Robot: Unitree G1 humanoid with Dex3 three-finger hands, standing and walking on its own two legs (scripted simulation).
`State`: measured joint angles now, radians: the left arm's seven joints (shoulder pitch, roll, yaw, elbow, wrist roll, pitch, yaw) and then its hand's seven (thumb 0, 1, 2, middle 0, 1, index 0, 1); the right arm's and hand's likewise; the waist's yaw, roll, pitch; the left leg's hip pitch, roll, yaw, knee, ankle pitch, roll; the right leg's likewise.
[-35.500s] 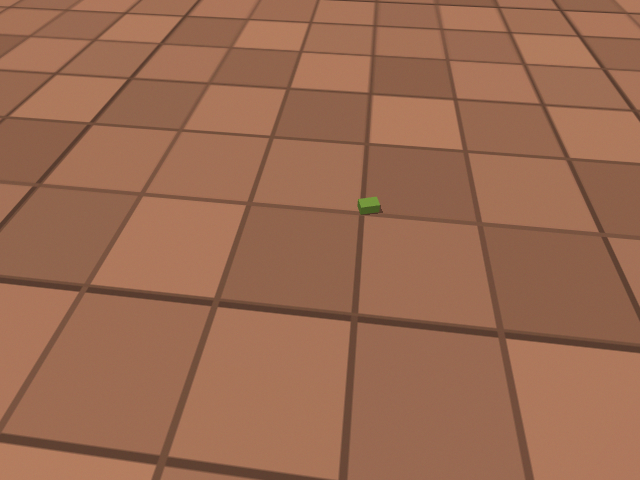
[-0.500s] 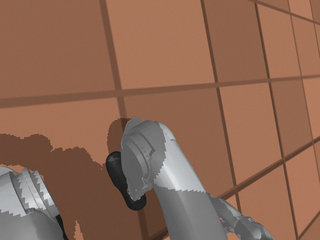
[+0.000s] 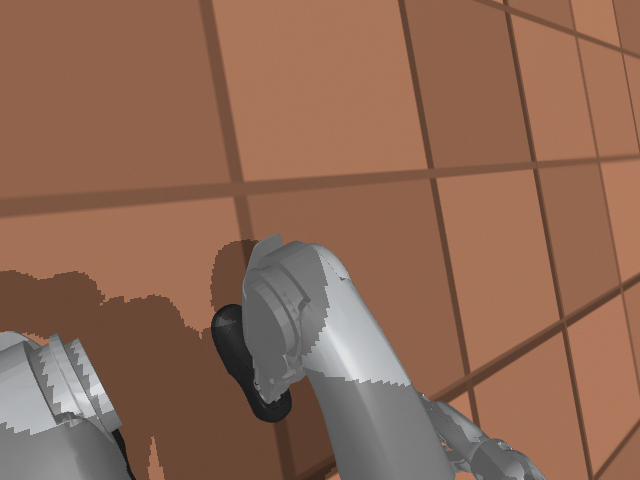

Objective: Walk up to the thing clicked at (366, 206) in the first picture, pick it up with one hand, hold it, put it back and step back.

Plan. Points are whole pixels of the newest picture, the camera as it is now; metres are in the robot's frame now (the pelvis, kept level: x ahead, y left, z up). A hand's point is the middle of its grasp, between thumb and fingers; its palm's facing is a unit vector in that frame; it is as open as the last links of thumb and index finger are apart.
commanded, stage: withdraw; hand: left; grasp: from above
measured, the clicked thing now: out of the picture +0.46 +0.36 -0.29
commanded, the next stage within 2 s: home in 0.88 s
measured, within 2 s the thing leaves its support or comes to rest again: neither
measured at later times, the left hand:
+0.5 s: hand out of the picture +0.45 +0.37 -0.10, palm faces -0.42 -0.11 -0.90, open 13.6 cm
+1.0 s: hand out of the picture +0.47 +0.37 -0.14, palm faces -0.34 -0.08 -0.94, open 13.4 cm
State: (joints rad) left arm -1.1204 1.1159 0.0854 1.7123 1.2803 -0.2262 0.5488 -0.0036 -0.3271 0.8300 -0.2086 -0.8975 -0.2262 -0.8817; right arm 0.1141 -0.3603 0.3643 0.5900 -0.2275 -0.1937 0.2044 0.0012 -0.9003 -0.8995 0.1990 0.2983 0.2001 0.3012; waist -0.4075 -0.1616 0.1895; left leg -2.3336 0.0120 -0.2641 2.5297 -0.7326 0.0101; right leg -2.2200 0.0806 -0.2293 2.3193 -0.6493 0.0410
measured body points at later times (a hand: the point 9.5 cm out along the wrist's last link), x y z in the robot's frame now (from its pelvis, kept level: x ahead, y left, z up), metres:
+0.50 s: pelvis +0.00 +0.00 +0.04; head +0.22 +0.10 +0.41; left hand +0.47 +0.37 -0.05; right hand +0.11 -0.25 -0.06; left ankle +0.06 +0.12 -0.28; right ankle +0.12 -0.11 -0.28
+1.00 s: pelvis +0.00 -0.01 +0.01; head +0.24 +0.11 +0.37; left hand +0.48 +0.37 -0.09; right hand +0.06 -0.27 -0.07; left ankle +0.06 +0.12 -0.28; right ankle +0.12 -0.11 -0.28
